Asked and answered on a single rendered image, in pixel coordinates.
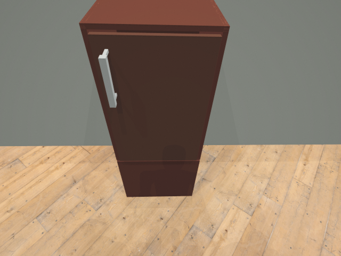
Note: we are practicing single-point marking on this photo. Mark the handle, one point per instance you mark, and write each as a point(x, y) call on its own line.
point(106, 74)

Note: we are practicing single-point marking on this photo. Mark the cupboard door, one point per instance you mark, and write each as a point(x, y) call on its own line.
point(163, 83)

